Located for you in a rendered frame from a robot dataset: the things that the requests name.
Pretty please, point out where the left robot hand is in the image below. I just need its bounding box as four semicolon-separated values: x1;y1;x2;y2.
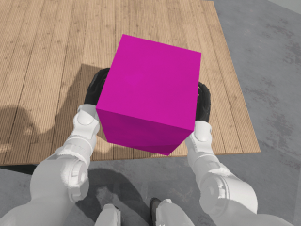
84;67;110;105

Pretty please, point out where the robot right shin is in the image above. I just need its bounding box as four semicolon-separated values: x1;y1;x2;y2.
155;199;172;226

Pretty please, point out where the right robot hand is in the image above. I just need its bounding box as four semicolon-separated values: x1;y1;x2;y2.
195;82;211;123

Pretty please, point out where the carton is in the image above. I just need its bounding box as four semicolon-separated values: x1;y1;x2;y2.
95;34;201;156

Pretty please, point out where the right robot upper arm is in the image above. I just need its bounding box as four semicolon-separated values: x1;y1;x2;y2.
199;174;294;226

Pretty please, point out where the robot left forearm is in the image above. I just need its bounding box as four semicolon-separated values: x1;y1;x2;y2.
30;104;100;197

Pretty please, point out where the robot right forearm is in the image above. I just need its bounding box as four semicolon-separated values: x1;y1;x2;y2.
184;121;242;191

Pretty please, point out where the left robot upper arm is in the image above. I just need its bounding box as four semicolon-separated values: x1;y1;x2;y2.
0;158;89;226

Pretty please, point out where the robot right thigh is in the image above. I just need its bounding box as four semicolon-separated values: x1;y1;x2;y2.
156;202;195;226

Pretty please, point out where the table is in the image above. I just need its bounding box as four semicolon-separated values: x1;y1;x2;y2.
0;0;261;175

